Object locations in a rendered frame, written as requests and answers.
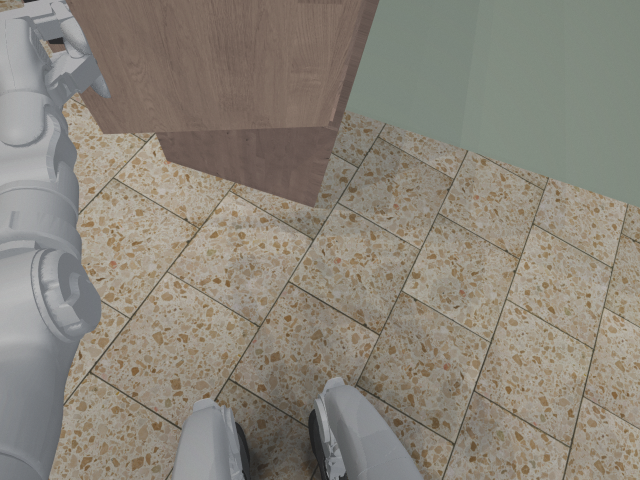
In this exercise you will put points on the left robot upper arm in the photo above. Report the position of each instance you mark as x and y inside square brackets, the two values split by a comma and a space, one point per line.
[47, 304]

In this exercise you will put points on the left robot shin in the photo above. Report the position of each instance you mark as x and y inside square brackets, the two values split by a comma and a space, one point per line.
[235, 464]

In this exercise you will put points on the robot left forearm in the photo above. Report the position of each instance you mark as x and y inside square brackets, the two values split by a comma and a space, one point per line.
[39, 192]

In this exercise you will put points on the cupboard door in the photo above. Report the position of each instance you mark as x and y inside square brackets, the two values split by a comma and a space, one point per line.
[201, 65]

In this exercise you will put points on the left robot thigh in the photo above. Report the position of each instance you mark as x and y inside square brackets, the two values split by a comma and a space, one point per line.
[208, 439]

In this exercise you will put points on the left robot hand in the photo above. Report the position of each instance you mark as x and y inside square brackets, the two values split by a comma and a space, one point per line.
[24, 63]

